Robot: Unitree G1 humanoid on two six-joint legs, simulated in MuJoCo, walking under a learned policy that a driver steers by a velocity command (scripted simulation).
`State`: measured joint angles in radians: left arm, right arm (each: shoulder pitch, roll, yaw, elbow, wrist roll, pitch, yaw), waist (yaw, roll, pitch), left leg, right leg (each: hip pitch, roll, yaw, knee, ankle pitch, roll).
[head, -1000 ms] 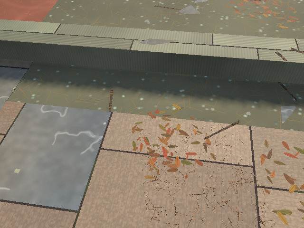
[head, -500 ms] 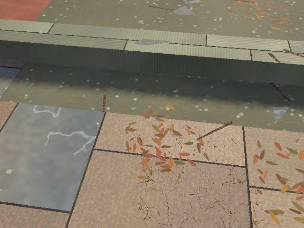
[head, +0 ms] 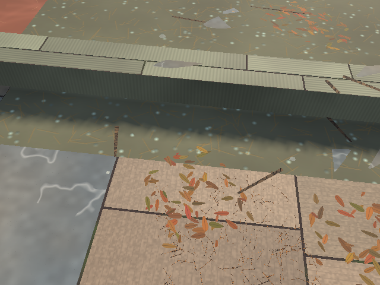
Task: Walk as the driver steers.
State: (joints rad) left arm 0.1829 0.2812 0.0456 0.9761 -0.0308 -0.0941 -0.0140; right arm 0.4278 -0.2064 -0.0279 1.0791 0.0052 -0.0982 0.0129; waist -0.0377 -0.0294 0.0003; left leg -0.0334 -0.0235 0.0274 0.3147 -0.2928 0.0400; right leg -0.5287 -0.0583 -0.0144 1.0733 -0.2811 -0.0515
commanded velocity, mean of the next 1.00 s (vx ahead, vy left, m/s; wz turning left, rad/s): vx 0.48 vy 0.00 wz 0.00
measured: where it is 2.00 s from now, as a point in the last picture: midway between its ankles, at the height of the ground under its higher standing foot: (192, 156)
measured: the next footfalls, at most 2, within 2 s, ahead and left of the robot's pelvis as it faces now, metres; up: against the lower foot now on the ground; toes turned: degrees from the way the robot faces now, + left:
right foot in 0.26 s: +0.33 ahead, -0.14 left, +0.00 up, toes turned -2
left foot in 0.82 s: +0.64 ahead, +0.09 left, +0.00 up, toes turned +2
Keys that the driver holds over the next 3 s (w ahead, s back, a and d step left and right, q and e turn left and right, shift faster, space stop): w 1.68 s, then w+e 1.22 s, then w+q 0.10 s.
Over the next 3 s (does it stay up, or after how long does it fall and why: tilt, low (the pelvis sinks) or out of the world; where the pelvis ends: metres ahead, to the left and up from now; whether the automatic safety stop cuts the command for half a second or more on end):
stays up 1.65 -0.34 0.16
